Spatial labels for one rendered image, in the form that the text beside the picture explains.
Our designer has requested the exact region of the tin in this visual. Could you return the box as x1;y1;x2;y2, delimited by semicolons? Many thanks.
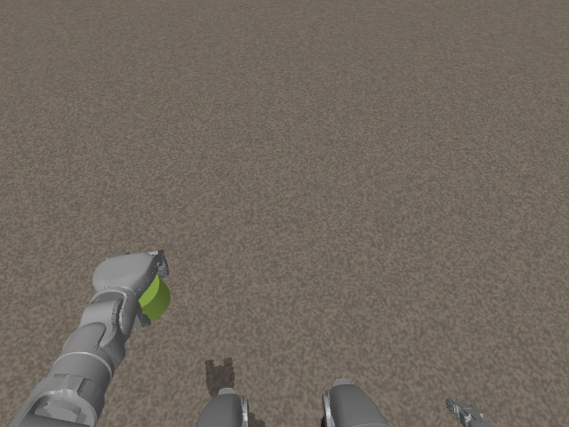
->
139;274;171;321

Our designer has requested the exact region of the left robot arm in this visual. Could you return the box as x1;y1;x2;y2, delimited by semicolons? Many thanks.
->
8;286;139;427

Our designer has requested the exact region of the left robot hand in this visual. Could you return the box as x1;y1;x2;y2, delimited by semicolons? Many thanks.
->
92;249;169;329

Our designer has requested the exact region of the right robot hand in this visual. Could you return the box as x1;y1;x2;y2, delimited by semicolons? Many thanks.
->
446;398;494;427

